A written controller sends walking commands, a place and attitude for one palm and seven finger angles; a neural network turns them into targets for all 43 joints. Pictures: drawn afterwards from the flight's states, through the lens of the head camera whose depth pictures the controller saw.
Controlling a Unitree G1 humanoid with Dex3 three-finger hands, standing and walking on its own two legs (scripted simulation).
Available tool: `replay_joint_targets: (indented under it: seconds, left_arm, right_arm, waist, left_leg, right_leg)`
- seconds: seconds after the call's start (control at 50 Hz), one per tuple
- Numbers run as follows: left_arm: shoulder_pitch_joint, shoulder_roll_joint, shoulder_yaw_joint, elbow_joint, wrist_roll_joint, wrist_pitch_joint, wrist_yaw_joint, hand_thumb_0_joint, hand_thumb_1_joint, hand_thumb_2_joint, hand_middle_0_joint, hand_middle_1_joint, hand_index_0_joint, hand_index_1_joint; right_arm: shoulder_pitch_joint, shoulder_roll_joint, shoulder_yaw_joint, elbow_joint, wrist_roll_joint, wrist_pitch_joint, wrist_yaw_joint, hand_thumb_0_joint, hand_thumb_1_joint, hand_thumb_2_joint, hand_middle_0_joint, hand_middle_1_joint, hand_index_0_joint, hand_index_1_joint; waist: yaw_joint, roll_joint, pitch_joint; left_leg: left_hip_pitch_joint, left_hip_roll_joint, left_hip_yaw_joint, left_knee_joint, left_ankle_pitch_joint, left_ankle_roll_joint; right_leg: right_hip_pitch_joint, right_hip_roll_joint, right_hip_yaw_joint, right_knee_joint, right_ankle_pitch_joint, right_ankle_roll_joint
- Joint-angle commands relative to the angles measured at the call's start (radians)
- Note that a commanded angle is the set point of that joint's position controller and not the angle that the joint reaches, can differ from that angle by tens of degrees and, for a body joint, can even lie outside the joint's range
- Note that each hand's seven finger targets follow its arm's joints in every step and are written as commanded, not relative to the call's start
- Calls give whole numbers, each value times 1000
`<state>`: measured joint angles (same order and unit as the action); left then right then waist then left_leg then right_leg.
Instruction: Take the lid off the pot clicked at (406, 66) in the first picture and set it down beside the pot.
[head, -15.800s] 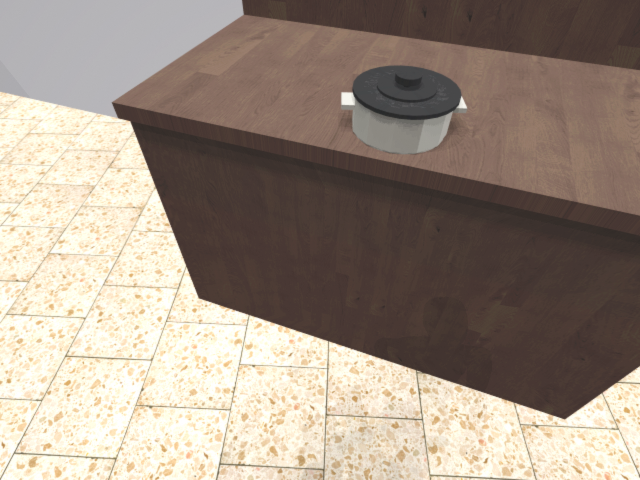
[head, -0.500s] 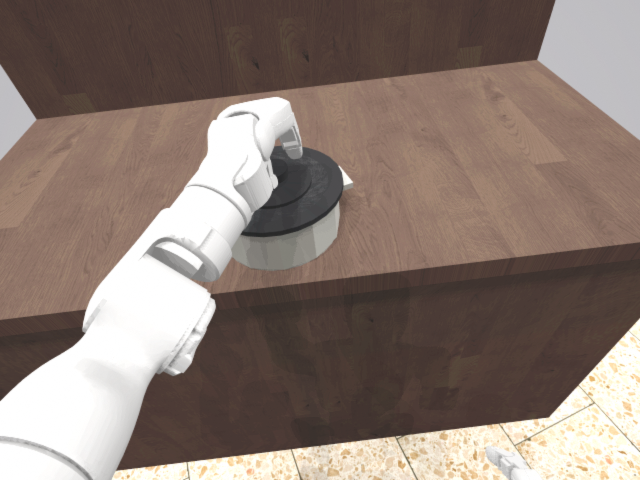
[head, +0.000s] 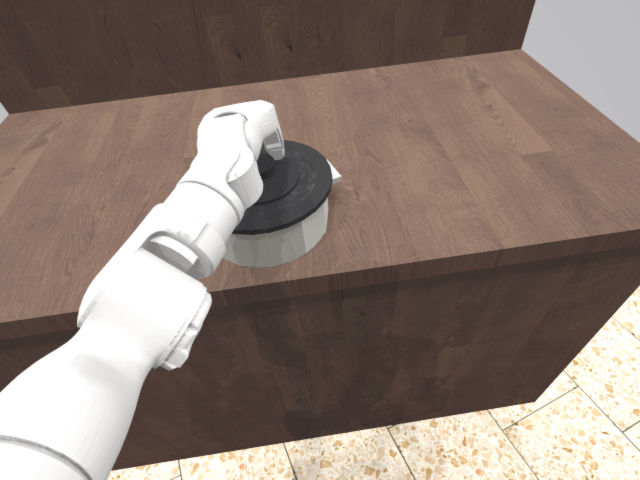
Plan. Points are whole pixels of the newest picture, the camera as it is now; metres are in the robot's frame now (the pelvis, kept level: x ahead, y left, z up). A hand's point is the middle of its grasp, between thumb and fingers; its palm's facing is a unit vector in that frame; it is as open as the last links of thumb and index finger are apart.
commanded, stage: lower the open fingers around the knob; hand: left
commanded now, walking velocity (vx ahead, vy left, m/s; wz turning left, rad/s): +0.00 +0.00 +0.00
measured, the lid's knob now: (257, 167) +0.50 +0.09 +0.15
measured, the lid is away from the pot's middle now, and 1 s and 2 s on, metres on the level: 0.00 0.01 0.01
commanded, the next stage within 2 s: close the fingers and squeeze the knob in 0.18 s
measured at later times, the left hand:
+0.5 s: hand (253, 175) +0.45 +0.08 +0.18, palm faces -0.32 -0.11 -0.94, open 10.1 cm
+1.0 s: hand (257, 172) +0.46 +0.08 +0.17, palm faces -0.34 -0.08 -0.94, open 8.0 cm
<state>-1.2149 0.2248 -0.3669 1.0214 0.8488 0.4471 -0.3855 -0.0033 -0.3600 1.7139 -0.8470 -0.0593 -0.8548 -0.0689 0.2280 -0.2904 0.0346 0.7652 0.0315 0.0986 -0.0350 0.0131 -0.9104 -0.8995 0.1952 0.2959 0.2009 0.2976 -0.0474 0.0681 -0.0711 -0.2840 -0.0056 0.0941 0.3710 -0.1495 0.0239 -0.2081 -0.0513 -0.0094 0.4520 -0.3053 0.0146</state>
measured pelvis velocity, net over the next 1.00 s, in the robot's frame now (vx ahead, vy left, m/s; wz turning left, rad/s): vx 0.01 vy -0.01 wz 0.00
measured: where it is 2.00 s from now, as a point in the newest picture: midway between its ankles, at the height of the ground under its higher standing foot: outside the picture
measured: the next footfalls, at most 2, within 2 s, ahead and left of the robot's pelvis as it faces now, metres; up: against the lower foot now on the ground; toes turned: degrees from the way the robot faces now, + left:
none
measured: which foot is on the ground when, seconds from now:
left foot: down 0.00-1.00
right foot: down 0.00-1.00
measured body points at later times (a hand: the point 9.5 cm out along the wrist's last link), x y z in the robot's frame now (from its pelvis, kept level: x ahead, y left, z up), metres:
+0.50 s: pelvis +0.01 +0.00 +0.00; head +0.00 -0.04 +0.45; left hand +0.46 +0.09 +0.23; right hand +0.15 -0.24 -0.13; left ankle +0.02 +0.11 -0.74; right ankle -0.05 -0.13 -0.74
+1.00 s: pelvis +0.01 -0.01 +0.00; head +0.01 -0.05 +0.45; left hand +0.47 +0.08 +0.23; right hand +0.11 -0.26 -0.15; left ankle +0.02 +0.11 -0.74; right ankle -0.05 -0.13 -0.74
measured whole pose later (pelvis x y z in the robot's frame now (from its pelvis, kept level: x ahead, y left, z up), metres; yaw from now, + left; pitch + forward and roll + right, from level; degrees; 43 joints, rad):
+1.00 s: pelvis +0.01 -0.01 +0.00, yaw +0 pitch +4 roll +2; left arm -1.20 0.22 -0.39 1.01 0.82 0.45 -0.39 0.00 0.15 0.99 -0.54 -0.88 -0.62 -0.92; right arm 0.21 -0.28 0.03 0.78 0.03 0.06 -0.04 0.01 -0.91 -0.90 0.20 0.30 0.20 0.30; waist -0.03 0.08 -0.07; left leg -0.28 -0.01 0.09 0.37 -0.16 0.02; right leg -0.21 -0.05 -0.01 0.46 -0.32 0.01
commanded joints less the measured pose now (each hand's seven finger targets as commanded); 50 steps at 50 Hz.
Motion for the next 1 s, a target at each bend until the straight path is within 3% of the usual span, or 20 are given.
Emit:
replay_joint_targets:
  seconds: [0.0,0.06,0.08,0.18,0.26,0.28,0.3,0.36,0.38,0.4,0.46,0.5,0.52,0.6,0.68,0.76,0.86,0.9,0.96,0.98]
  left_arm:
    - [-507,184,79,-168,-1,-23,14,0,-374,1719,-891,-81,-891,-81]
    - [-513,106,25,-182,-2,-24,16,0,-374,1719,-891,-81,-891,-81]
    - [-495,136,53,-194,-4,-29,20,0,-374,1719,-891,-81,-891,-81]
    - [-476,133,54,-230,-11,-21,26,0,-374,1719,-891,-81,-891,-81]
    - [-475,148,58,-193,-8,-7,26,0,-374,1719,-891,-81,-891,-81]
    - [-479,190,88,-205,-4,-10,29,0,-149,1103,-592,-545,-592,-545]
    - [-481,131,42,-199,-3,-10,26,0,-140,1103,-587,-572,-587,-572]
    - [-492,144,50,-241,5,-12,29,0,-111,1101,-579,-642,-579,-642]
    - [-483,187,86,-251,5,-16,30,0,-101,1100,-578,-662,-578,-662]
    - [-491,190,82,-253,11,-17,29,0,-91,1099,-577,-682,-577,-682]
    - [-497,101,18,-209,5,-6,28,0,-61,1093,-577,-736,-577,-736]
    - [-509,144,46,-190,6,-8,32,0,-40,1087,-579,-768,-579,-768]
    - [-531,162,59,-209,5,-10,35,0,-29,1084,-580,-783,-580,-783]
    - [-529,89,11,-194,0,-13,29,0,15,1068,-590,-836,-590,-836]
    - [-537,150,59,-212,-2,-15,30,0,61,1047,-604,-881,-604,-881]
    - [-533,107,28,-165,-9,-11,24,0,109,1020,-622,-919,-622,-919]
    - [-518,88,20,-152,-15,-11,18,0,172,978,-649,-957,-649,-957]
    - [-536,118,39,-198,-18,-22,16,0,198,959,-661,-970,-661,-970]
    - [-515,88,21,-198,-23,-19,10,0,238,927,-681,-986,-681,-986]
    - [-505,100,34,-209,-28,-22,9,0,252,915,-688,-991,-688,-991]
  right_arm:
    - [-97,-106,-33,-141,-7,-62,-11,0,-900,-900,200,300,200,300]
    - [-92,-99,-40,-135,2,-72,-3,0,-900,-900,200,300,200,300]
    - [-81,-100,-47,-135,-5,-75,-1,0,-900,-900,200,300,200,300]
    - [-92,-102,-46,-136,-5,-81,10,0,-900,-900,200,300,200,300]
    - [-107,-100,-35,-133,0,-74,5,0,-900,-900,200,300,200,300]
    - [-106,-104,-40,-131,-4,-72,3,0,-900,-900,200,300,200,300]
    - [-119,-97,-35,-139,1,-71,4,0,-900,-900,200,300,200,300]
    - [-124,-93,-34,-143,0,-71,5,0,-900,-900,200,300,200,300]
    - [-124,-97,-38,-146,-7,-70,5,0,-900,-900,200,300,200,300]
    - [-134,-95,-32,-149,-5,-70,4,0,-900,-900,200,300,200,300]
    - [-134,-87,-31,-137,7,-59,4,0,-900,-900,200,300,200,300]
    - [-132,-96,-31,-133,2,-57,-1,0,-900,-900,200,300,200,300]
    - [-131,-95,-28,-132,2,-59,-5,0,-900,-900,200,300,200,300]
    - [-136,-87,-28,-133,2,-63,-4,0,-900,-900,200,300,200,300]
    - [-125,-93,-34,-129,-6,-64,-6,0,-900,-900,200,300,200,300]
    - [-119,-93,-29,-118,1,-67,-12,0,-900,-900,200,300,200,300]
    - [-113,-96,-32,-115,-3,-73,-11,0,-900,-900,200,300,200,300]
    - [-111,-99,-34,-119,-7,-80,-9,0,-900,-900,200,300,200,300]
    - [-117,-93,-35,-123,-4,-86,-5,0,-900,-900,200,300,200,300]
    - [-104,-96,-41,-121,-9,-86,-3,0,-900,-900,200,300,200,300]
  waist:
    - [9,-175,-345]
    - [-2,-154,-341]
    - [8,-164,-354]
    - [15,-160,-360]
    - [13,-191,-304]
    - [16,-199,-318]
    - [8,-186,-308]
    - [16,-153,-358]
    - [25,-172,-380]
    - [25,-154,-391]
    - [0,-175,-311]
    - [0,-182,-293]
    - [6,-185,-320]
    - [-4,-151,-343]
    - [7,-174,-380]
    - [-6,-187,-327]
    - [-4,-187,-329]
    - [3,-181,-366]
    - [4,-165,-368]
    - [8,-185,-375]
  left_leg:
    - [310,-64,-41,19,221,59]
    - [345,-58,-49,28,267,55]
    - [351,-56,-52,34,276,57]
    - [359,-57,-53,43,336,56]
    - [319,-66,-41,34,286,58]
    - [318,-63,-42,37,283,57]
    - [325,-64,-41,37,285,58]
    - [359,-62,-48,45,332,54]
    - [354,-60,-50,51,341,55]
    - [357,-60,-46,47,341,54]
    - [337,-61,-45,42,293,52]
    - [323,-62,-43,39,263,54]
    - [331,-64,-41,38,269,55]
    - [356,-61,-48,49,299,52]
    - [351,-61,-50,48,296,53]
    - [335,-64,-43,40,268,56]
    - [342,-63,-46,43,286,56]
    - [354,-64,-46,44,300,57]
    - [363,-65,-46,50,322,58]
    - [363,-63,-49,54,331,59]
  right_leg:
    - [-39,87,-18,-63,398,-33]
    - [-83,95,-28,-57,397,-35]
    - [-67,93,-27,-60,406,-35]
    - [-58,92,-28,-50,452,-37]
    - [-66,95,-29,-58,435,-33]
    - [-49,89,-23,-58,442,-33]
    - [-71,90,-25,-55,438,-33]
    - [-61,90,-25,-47,452,-36]
    - [-31,86,-20,-46,472,-36]
    - [-29,84,-19,-42,475,-36]
    - [-88,93,-30,-54,425,-34]
    - [-88,91,-25,-60,419,-36]
    - [-70,89,-22,-58,429,-35]
    - [-85,88,-22,-48,446,-36]
    - [-47,85,-19,-48,459,-35]
    - [-80,91,-23,-54,440,-31]
    - [-83,91,-24,-51,449,-31]
    - [-57,89,-21,-48,471,-31]
    - [-65,90,-21,-42,477,-30]
    - [-49,88,-23,-46,488,-30]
